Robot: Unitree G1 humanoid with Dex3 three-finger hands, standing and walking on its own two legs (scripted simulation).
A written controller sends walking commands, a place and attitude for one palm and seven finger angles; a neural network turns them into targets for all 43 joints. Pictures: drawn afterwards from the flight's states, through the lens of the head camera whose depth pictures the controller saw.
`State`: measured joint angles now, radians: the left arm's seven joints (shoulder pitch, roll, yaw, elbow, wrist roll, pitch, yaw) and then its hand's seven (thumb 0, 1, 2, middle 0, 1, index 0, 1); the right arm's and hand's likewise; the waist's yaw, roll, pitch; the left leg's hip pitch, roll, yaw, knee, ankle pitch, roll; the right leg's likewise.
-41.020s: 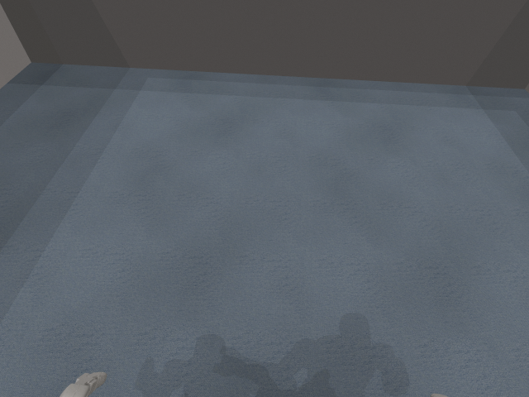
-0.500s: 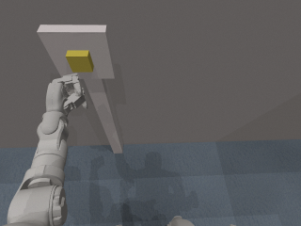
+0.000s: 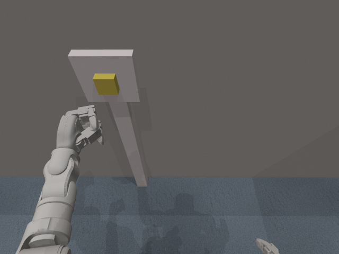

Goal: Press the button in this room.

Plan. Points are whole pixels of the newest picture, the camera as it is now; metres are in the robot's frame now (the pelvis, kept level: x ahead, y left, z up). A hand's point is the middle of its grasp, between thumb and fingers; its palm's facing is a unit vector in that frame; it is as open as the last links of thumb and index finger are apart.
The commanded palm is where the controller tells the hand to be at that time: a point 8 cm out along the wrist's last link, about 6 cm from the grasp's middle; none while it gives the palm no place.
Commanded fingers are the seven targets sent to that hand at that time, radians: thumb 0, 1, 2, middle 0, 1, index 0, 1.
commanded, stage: draw the hand back to the body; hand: left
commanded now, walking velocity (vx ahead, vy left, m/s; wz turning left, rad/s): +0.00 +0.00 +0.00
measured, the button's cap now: (107, 83) +0.54 +0.18 +0.10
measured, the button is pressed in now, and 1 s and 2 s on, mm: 0 0 0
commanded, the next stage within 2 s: step back with the hand held close in 1.28 s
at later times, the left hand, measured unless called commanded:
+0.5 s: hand (58, 171) +0.26 +0.20 +0.13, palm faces +0.20 -0.95 -0.23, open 3.1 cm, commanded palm +0.22 +0.26 +0.15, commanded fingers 0.00 0.90 0.90 -1.30 -1.50 -1.30 -1.50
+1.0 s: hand out of the picture +0.18 +0.25 +0.18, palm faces +0.41 -0.82 -0.41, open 3.1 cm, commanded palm +0.12 +0.29 +0.20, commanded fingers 0.00 0.90 0.90 -1.30 -1.50 -1.30 -1.50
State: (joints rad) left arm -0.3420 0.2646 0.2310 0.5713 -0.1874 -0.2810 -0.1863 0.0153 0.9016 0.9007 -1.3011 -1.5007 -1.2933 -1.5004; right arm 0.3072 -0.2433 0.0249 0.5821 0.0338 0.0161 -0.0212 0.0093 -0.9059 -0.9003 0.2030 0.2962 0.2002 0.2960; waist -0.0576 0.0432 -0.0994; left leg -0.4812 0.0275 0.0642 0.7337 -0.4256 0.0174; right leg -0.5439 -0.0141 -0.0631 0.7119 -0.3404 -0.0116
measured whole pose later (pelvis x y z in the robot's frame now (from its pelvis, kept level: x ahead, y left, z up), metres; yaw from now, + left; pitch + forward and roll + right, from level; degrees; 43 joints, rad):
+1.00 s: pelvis +0.01 +0.01 +0.03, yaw +2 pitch -4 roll -1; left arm 0.54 0.33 0.26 -0.46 -0.04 -0.06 0.10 0.01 0.89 0.90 -1.31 -1.50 -1.30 -1.50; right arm 0.21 -0.22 0.03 0.61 -0.01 -0.09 -0.07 0.01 -0.90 -0.90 0.20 0.30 0.20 0.30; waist 0.06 0.08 0.00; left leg -0.04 0.00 0.05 0.41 -0.30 0.02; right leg -0.08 -0.02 -0.08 0.38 -0.22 0.00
